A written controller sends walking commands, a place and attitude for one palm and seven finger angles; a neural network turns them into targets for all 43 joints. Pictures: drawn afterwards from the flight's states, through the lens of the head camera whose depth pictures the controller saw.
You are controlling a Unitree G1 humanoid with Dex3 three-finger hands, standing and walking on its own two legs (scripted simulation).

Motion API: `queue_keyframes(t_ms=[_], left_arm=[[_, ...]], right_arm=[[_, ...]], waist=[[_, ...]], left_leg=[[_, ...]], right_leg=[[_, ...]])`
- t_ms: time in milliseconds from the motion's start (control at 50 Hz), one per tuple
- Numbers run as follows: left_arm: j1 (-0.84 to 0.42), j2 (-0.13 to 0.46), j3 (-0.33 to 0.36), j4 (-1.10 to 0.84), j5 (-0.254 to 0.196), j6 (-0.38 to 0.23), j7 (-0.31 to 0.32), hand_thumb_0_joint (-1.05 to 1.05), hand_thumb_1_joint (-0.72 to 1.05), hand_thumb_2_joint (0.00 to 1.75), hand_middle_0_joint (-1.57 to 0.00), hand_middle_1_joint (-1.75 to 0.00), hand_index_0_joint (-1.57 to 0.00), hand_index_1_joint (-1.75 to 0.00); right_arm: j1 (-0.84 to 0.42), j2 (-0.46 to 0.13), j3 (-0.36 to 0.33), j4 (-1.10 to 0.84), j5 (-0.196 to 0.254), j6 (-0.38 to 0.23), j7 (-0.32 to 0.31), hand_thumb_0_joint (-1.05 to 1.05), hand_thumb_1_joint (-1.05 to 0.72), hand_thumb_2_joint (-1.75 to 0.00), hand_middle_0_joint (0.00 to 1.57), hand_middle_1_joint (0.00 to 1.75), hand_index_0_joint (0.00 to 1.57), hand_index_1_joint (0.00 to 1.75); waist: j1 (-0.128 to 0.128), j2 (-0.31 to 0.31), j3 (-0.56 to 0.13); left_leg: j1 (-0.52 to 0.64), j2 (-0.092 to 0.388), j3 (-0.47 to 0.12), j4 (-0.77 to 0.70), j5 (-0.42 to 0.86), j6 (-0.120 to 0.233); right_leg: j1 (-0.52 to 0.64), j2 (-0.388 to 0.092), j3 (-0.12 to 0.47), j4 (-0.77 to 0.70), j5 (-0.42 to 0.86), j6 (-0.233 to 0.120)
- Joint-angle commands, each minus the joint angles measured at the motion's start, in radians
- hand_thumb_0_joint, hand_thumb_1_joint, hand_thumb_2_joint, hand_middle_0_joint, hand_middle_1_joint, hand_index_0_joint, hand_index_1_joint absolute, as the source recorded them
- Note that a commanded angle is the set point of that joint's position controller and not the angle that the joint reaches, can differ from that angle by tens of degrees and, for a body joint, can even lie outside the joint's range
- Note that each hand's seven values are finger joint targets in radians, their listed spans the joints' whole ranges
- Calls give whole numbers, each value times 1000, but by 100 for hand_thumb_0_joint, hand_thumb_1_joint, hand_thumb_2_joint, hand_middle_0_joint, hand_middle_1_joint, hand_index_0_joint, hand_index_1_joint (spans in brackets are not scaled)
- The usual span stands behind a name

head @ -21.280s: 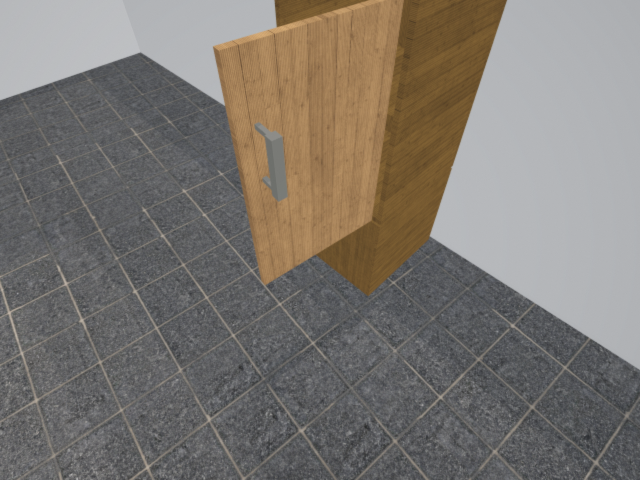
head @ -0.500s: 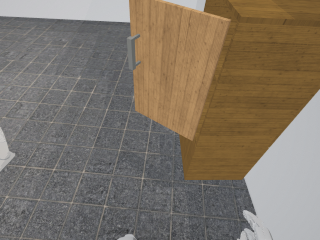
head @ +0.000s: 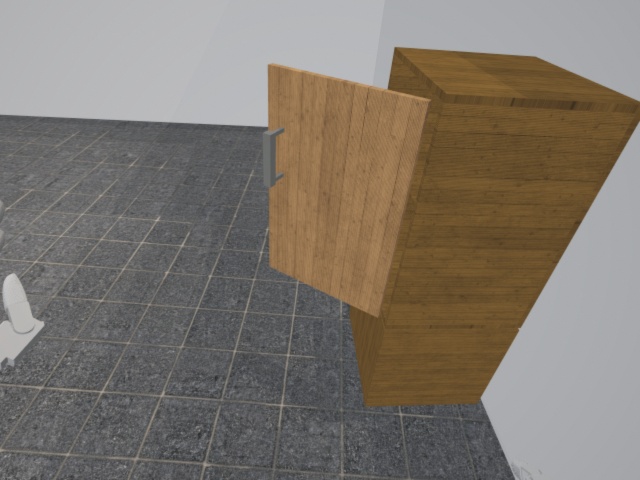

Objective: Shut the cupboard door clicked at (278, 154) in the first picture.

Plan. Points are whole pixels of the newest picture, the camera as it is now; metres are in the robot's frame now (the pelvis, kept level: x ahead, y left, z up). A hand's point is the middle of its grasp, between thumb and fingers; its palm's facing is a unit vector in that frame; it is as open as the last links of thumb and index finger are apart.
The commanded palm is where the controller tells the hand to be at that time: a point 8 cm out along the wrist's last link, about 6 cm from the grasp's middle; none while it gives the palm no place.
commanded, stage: stop stepping back and stand still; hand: left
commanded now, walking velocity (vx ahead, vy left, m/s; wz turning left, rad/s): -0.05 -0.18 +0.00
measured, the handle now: (274, 156) +0.84 +0.14 +0.07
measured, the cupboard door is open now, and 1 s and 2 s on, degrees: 55 55 55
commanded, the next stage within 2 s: let the arm hang, fingers relaxed in 0.70 s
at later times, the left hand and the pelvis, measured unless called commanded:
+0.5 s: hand (29, 329) +0.20 +0.30 +0.18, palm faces +0.45 -0.81 -0.38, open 7.4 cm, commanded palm +0.15 +0.31 +0.20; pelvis -0.01 +0.03 +0.01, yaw -5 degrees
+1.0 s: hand out of the picture +0.15 +0.25 -0.06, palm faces -0.03 -0.93 -0.37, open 7.4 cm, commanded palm none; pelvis -0.03 +0.04 +0.01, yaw -4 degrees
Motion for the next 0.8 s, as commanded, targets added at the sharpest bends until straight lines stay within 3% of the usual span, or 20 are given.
queue_keyframes(t_ms=[0, 20, 40, 80, 100, 140, 180, 240, 300, 340, 360, 400, 460, 520, 560, 600, 640, 700, 760, 780], left_arm=[[-286, 209, 68, -237, 1, -61, 10, 0, 90, 90, -20, -30, -20, -30], [-235, 204, 84, -306, -1, -73, 10, 0, 90, 90, -20, -30, -20, -30], [-203, 212, 101, -390, -4, -77, 10, 0, 90, 90, -20, -30, -20, -30], [-91, 204, 121, -526, -13, -79, 10, 0, 90, 90, -20, -30, -20, -30], [5, 231, 154, -556, -22, -73, 10, 0, 90, 90, -20, -30, -20, -30], [137, 198, 145, -560, -24, -53, 7, 0, 90, 90, -20, -30, -20, -30], [209, 210, 163, -514, -29, -32, 9, 0, 90, 90, -20, -30, -20, -30], [234, 216, 178, -353, -42, 12, 9, 0, 90, 90, -20, -30, -20, -30], [111, 239, 199, -208, -41, 48, 16, 0, 90, 90, -20, -30, -20, -30], [71, 190, 141, -169, -37, 71, 18, 0, 90, 90, -20, -30, -20, -30], [56, 173, 113, -152, -30, 77, 17, 0, 90, 90, -20, -30, -20, -30], [-29, 156, 75, -154, -18, 65, 20, 0, 90, 90, -20, -30, -20, -30], [-177, 152, 15, -208, 8, 29, 23, 0, 90, 90, -20, -30, -20, -30], [-197, 185, 43, -313, 21, -4, 23, 0, 90, 90, -20, -30, -20, -30], [-163, 218, 89, -416, 17, -28, 24, 0, 90, 90, -20, -30, -20, -30], [-102, 267, 165, -449, 14, -49, 31, 0, 90, 90, -20, -30, -20, -30], [20, 231, 175, -410, -1, -50, 30, 0, 90, 90, -20, -30, -20, -30], [196, 195, 196, -309, -26, -38, 25, 0, 90, 90, -20, -30, -20, -30], [213, 172, 173, -265, -39, -15, 21, 0, 90, 90, -20, -30, -20, -30], [10, -10, -315, 387, 45, 136, -120, 0, 90, 90, -20, -30, -20, -30]], right_arm=[[-186, -108, -20, -179, 8, -108, -16, 0, -90, -90, 20, 30, 20, 30], [-164, -87, -11, -177, -2, -122, -6, 0, -90, -90, 20, 30, 20, 30], [-152, -80, -11, -178, -14, -131, 5, 0, -90, -90, 20, 30, 20, 30], [-144, -73, -25, -191, -24, -148, 32, 0, -90, -90, 20, 30, 20, 30], [-141, -70, -29, -197, -24, -154, 42, 0, -90, -90, 20, 30, 20, 30], [-147, -56, -25, -208, -24, -144, 56, 0, -90, -90, 20, 30, 20, 30], [-142, -54, -17, -203, -26, -118, 53, 0, -90, -90, 20, 30, 20, 30], [-130, -48, -6, -191, -31, -60, 31, 0, -90, -90, 20, 30, 20, 30], [-135, -47, -6, -170, -34, -12, 20, 0, -90, -90, 20, 30, 20, 30], [-144, -55, -17, -159, -12, 1, 19, 0, -90, -90, 20, 30, 20, 30], [-147, -56, -13, -155, -9, 5, 22, 0, -90, -90, 20, 30, 20, 30], [-168, -64, -8, -156, -8, -10, 26, 0, -90, -90, 20, 30, 20, 30], [-173, -69, -3, -141, -4, -52, 13, 0, -90, -90, 20, 30, 20, 30], [-173, -77, -8, -157, -4, -87, 3, 0, -90, -90, 20, 30, 20, 30], [-165, -62, 2, -163, -14, -100, 13, 0, -90, -90, 20, 30, 20, 30], [-164, -67, -6, -164, -21, -109, 17, 0, -90, -90, 20, 30, 20, 30], [-159, -56, -6, -176, -17, -105, 23, 0, -90, -90, 20, 30, 20, 30], [-139, -54, -18, -183, -6, -91, 33, 0, -90, -90, 20, 30, 20, 30], [-134, -60, -17, -184, 2, -60, 32, 0, -90, -90, 20, 30, 20, 30], [-259, -216, -32, -60, 33, -125, 111, 0, -90, -90, 20, 30, 20, 30]], waist=[[5, 240, 276], [2, 325, 194], [4, 322, 131], [20, 264, -29], [30, 230, -94], [27, 244, -133], [9, 278, -106], [-9, 193, 1], [-19, 14, 103], [-9, -185, 173], [-10, -219, 206], [-12, -168, 229], [-5, -46, 227], [12, 113, 210], [15, 251, 138], [26, 220, 91], [23, 159, 39], [16, 115, -38], [5, 58, -45], [-9, 53, 59]], left_leg=[[98, 184, -353, -528, -339, 37], [134, 201, -408, -594, -435, -2], [152, 222, -433, -633, -471, -33], [253, 213, -348, -629, -388, -68], [294, 208, -295, -606, -321, -56], [286, 166, -151, -541, -200, -36], [218, 129, -79, -508, -188, -55], [86, 110, -56, -479, -237, -65], [95, 80, -15, -269, -172, -58], [143, 41, 3, 2, -84, -43], [96, 42, -4, 58, -70, -34], [30, 53, -4, 0, -14, -19], [136, 60, 2, -176, 98, 6], [222, 103, -59, -247, 252, 35], [207, 143, -191, -350, 257, 49], [173, 155, -202, -374, 168, 52], [160, 128, -138, -351, 149, 35], [192, 93, -59, -290, 206, 5], [206, 100, -35, -238, 326, 2], [158, 101, -21, -80, 535, 7]], right_leg=[[-292, 39, -19, 9, 42, -30], [-276, 51, -12, 76, -3, -31], [-252, 55, 0, 128, -26, -33], [-195, 67, -19, 145, -22, -38], [-163, 72, -35, 109, -1, -38], [-89, 75, -86, -8, 43, -42], [-24, 77, -123, -115, 86, -51], [27, 40, -104, -203, 51, -80], [-160, -116, 53, -328, -59, -145], [-384, -252, 214, -412, -235, -219], [-390, -277, 214, -417, -201, -230], [-294, -263, 176, -352, 11, -213], [-253, -176, 54, -208, 240, -121], [-253, -81, -5, -122, 341, -50], [-191, -22, -56, -47, 246, -32], [-122, -22, -42, -89, 200, -34], [-58, -35, -31, -144, 234, -39], [-23, -60, -16, -167, 332, -52], [-39, -78, -4, -168, 455, -46], [-162, -159, -69, -42, 664, -64]])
